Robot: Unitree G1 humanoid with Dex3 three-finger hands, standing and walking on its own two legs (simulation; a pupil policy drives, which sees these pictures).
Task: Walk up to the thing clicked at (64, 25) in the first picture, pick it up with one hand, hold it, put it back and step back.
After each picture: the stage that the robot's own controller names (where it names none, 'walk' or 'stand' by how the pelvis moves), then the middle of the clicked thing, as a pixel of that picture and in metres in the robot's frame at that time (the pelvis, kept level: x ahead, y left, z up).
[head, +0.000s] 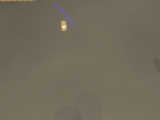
stand; (63, 25) +1.73 +0.28 -0.72
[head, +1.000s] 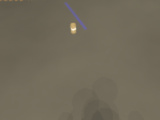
walk; (73, 28) +1.61 +0.27 -0.72
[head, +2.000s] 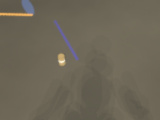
walk; (61, 59) +1.05 +0.30 -0.71
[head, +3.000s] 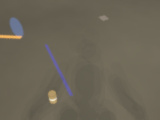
walk; (52, 97) +0.69 +0.28 -0.70
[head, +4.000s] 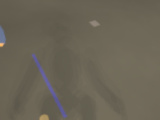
walk; out of the picture +0.47 +0.21 -0.71
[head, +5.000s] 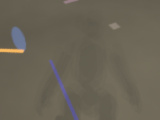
stand; out of the picture +0.40 +0.22 -0.72
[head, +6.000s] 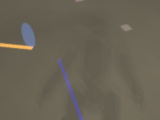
stand; out of the picture +0.37 +0.16 -0.71
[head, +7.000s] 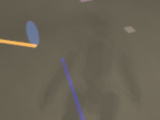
stand; out of the picture +0.39 +0.14 -0.72
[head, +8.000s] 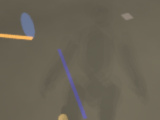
stand; out of the picture +0.41 +0.17 -0.71
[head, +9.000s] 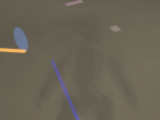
stand; out of the picture +0.43 +0.18 -0.72
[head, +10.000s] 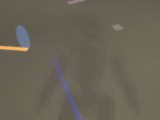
stand; out of the picture +0.43 +0.18 -0.73
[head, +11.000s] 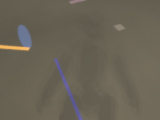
stand; out of the picture +0.43 +0.17 -0.73
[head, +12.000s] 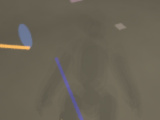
stand; out of the picture +0.43 +0.17 -0.73
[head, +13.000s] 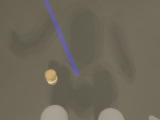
go down; (51, 77) +0.48 +0.18 -0.50
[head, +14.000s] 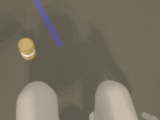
go down; (27, 49) +0.51 +0.23 -0.31
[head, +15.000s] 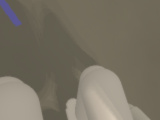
close in; out of the picture +0.48 +0.27 -0.24
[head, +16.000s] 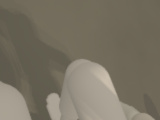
close; out of the picture +0.48 +0.30 -0.22
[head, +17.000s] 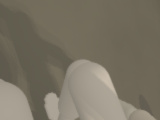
lift; out of the picture +0.46 +0.27 -0.23
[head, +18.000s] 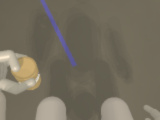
lift; (27, 74) +0.35 +0.19 -0.03
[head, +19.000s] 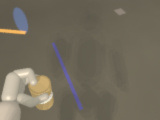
hold; (42, 93) +0.31 +0.16 +0.00
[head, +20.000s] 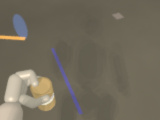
hold; (44, 94) +0.32 +0.15 -0.01
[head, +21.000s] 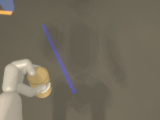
crouch; (40, 83) +0.36 +0.15 -0.05
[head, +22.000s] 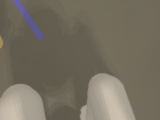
lower; out of the picture +0.49 +0.25 -0.10
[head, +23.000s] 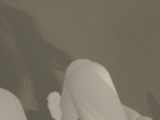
lower; out of the picture +0.44 +0.29 -0.23
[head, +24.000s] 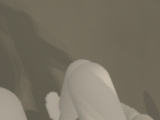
lower; out of the picture +0.44 +0.29 -0.23
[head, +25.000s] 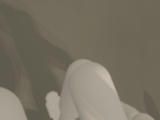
lower; out of the picture +0.44 +0.29 -0.23
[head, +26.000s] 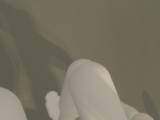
lower; out of the picture +0.44 +0.29 -0.23
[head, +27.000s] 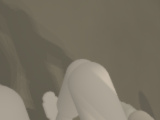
open; out of the picture +0.44 +0.28 -0.24
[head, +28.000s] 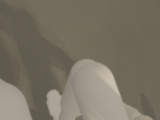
rise; out of the picture +0.44 +0.28 -0.24
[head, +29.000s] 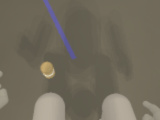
walk; (48, 70) +0.47 +0.19 -0.43
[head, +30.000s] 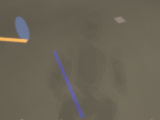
stand; out of the picture +0.41 +0.15 -0.66
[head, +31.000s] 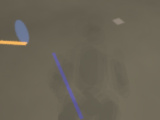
stand; out of the picture +0.41 +0.17 -0.66
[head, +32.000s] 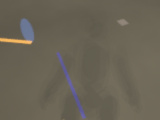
stand; out of the picture +0.41 +0.16 -0.70
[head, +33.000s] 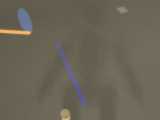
walk; (65, 115) +0.43 +0.15 -0.71
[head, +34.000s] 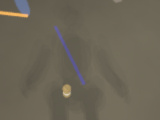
walk; (66, 91) +0.59 +0.08 -0.71
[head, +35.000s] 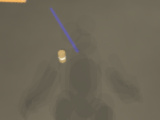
walk; (62, 56) +0.92 +0.22 -0.69
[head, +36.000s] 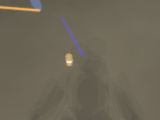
stand; (69, 59) +1.04 +0.15 -0.71
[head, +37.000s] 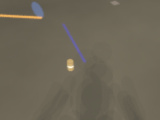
stand; (70, 65) +1.05 +0.15 -0.72
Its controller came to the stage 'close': yes
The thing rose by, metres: 0.70
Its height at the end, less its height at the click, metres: +0.00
